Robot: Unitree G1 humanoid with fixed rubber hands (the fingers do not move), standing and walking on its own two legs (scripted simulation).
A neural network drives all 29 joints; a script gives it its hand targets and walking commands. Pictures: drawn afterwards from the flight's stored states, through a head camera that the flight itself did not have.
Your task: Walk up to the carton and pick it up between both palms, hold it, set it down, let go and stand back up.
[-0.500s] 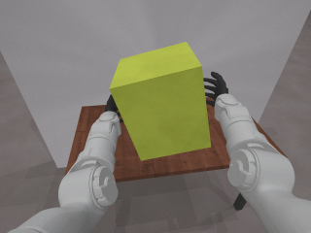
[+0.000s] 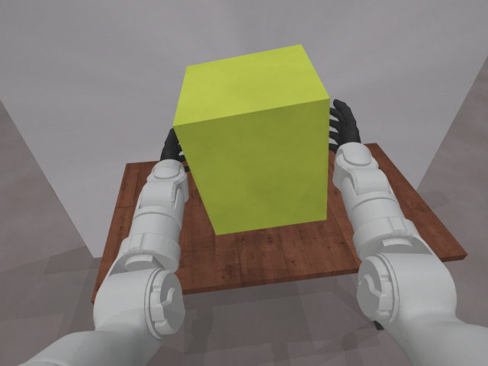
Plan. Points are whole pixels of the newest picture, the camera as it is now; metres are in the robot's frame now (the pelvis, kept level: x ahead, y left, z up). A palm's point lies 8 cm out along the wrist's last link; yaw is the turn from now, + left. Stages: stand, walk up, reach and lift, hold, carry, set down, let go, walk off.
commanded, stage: reach and lift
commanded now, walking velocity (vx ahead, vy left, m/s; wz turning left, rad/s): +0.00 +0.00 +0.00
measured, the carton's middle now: (257, 143) +0.45 -0.02 +0.16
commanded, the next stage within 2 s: hold in 0.84 s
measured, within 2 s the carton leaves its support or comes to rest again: neither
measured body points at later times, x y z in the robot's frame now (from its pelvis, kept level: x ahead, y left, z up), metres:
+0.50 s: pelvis +0.06 +0.04 +0.01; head +0.03 +0.06 +0.45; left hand +0.39 +0.20 +0.16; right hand +0.40 -0.10 +0.15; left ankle +0.02 +0.15 -0.75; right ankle +0.04 -0.14 -0.74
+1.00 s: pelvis -0.03 +0.02 +0.00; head -0.06 +0.04 +0.45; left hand +0.36 +0.15 +0.15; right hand +0.34 -0.15 +0.14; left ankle +0.02 +0.14 -0.75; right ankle +0.04 -0.13 -0.75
